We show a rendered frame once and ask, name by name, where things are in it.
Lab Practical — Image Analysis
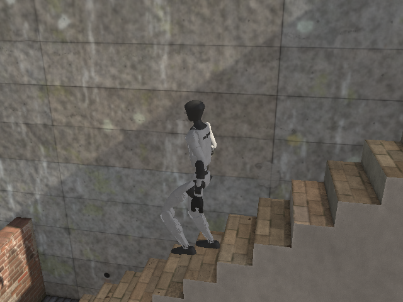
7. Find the left robot hand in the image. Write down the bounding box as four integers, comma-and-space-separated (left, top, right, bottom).
191, 196, 203, 213

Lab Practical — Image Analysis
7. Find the robot left upper arm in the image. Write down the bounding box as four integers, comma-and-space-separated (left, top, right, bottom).
185, 130, 207, 167

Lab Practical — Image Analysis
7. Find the left robot forearm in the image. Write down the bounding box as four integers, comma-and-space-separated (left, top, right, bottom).
194, 160, 206, 197

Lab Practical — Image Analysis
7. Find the robot right upper arm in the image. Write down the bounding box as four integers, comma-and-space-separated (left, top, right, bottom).
204, 122, 217, 150

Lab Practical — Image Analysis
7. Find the robot right foot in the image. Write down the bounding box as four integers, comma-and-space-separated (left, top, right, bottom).
196, 240, 220, 249

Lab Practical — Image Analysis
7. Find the right robot thigh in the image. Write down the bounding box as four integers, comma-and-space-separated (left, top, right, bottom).
188, 175, 213, 217

